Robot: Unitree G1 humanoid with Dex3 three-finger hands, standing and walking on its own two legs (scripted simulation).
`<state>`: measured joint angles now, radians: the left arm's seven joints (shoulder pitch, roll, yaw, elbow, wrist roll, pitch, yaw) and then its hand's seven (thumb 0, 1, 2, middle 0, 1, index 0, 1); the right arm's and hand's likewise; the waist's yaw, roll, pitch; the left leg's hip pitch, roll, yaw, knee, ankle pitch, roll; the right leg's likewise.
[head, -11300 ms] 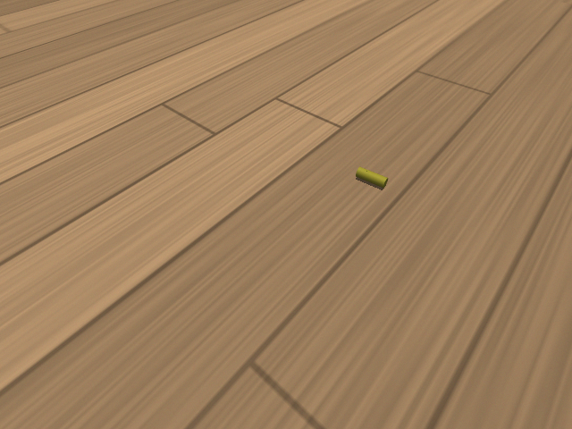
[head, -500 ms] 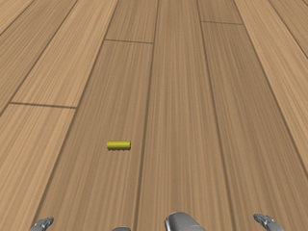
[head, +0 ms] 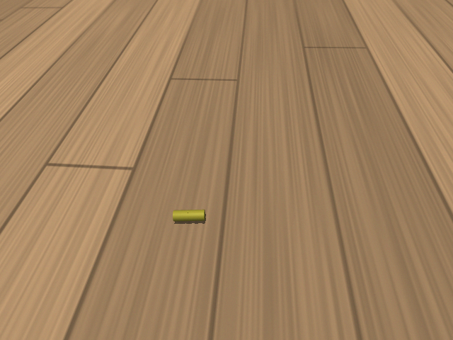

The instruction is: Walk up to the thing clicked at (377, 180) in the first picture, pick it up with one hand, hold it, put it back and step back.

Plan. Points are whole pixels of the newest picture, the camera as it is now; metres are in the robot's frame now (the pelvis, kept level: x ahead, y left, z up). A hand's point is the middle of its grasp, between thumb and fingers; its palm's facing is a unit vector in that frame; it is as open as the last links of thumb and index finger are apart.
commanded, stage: walk up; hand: left
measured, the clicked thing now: (189, 215) +0.79 +0.23 -0.73
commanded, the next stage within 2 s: stand in 0.68 s
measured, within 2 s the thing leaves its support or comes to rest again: neither
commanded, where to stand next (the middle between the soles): +0.39 -0.01 m, yaw +0 degrees
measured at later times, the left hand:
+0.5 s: hand out of the picture +0.11 +0.28 -0.14, palm faces +0.05 -0.94 -0.34, open 7.4 cm
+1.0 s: hand out of the picture +0.08 +0.26 -0.13, palm faces +0.00 -0.94 -0.34, open 7.4 cm
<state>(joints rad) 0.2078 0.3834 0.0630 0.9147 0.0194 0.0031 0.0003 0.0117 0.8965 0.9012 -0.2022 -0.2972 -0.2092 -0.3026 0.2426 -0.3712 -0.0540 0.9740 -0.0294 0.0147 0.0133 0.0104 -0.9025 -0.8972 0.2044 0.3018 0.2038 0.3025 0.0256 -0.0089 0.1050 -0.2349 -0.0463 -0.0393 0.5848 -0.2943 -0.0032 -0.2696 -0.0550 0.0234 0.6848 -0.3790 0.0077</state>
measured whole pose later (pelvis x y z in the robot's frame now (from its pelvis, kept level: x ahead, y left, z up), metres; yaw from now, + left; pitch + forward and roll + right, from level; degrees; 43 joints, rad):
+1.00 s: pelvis +0.00 +0.01 +0.02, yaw +1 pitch -3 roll +0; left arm 0.09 0.35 0.00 1.14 0.01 -0.01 0.00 0.01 0.90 0.90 -0.20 -0.30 -0.21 -0.30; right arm 0.06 -0.34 -0.01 1.12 0.00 -0.01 0.01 0.01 -0.90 -0.90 0.21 0.30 0.21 0.30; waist 0.01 0.00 0.07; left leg -0.11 -0.03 -0.07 0.32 -0.17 0.00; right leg -0.08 -0.02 0.00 0.32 -0.18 0.02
